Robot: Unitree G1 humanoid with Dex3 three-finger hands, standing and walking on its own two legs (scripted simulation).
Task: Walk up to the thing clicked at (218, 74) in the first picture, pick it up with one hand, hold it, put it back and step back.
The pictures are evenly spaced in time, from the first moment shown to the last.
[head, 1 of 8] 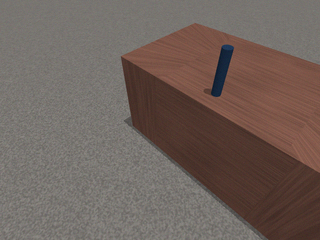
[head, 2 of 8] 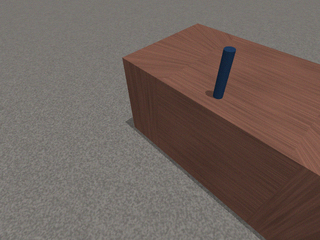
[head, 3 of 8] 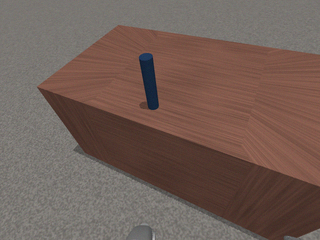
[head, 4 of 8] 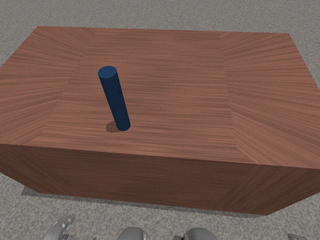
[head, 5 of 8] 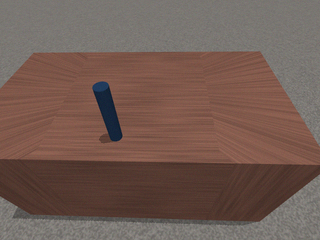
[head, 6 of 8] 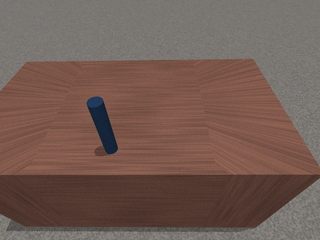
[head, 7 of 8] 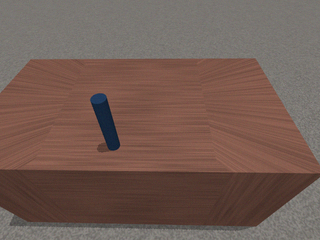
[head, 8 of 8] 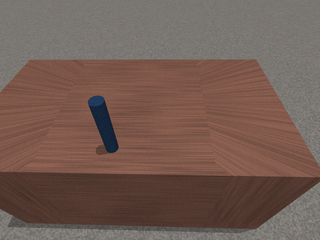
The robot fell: no
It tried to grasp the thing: no
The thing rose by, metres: 0.00
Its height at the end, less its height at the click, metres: +0.00
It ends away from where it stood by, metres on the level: 0.00
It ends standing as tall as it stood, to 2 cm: yes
